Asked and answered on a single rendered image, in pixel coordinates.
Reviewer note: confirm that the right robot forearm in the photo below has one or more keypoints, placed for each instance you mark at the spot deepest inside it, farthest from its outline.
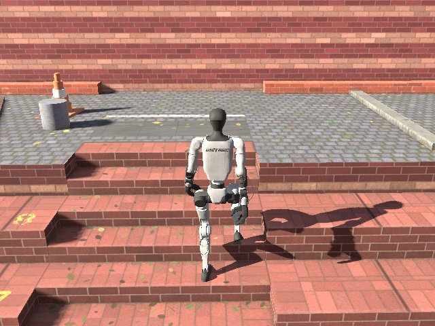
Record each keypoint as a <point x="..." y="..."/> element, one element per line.
<point x="243" y="191"/>

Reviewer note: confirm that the left robot forearm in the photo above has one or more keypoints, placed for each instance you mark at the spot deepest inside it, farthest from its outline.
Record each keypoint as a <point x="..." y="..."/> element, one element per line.
<point x="189" y="178"/>

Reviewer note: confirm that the robot left upper arm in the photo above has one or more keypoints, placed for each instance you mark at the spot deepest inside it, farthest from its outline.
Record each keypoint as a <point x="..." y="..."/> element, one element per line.
<point x="196" y="144"/>

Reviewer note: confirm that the left robot hand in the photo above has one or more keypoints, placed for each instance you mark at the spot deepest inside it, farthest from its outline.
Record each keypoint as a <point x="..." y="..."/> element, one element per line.
<point x="194" y="186"/>

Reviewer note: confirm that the right robot hand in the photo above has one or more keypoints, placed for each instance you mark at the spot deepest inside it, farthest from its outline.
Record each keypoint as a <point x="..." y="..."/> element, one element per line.
<point x="243" y="216"/>

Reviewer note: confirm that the left robot shin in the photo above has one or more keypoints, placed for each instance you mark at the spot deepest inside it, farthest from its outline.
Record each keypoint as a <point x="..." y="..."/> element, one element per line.
<point x="205" y="249"/>

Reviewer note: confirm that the robot right upper arm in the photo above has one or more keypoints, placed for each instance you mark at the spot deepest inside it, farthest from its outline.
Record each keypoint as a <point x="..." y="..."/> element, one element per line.
<point x="239" y="145"/>

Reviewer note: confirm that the robot left thigh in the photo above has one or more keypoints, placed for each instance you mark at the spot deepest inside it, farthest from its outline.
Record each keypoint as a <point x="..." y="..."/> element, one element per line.
<point x="202" y="208"/>

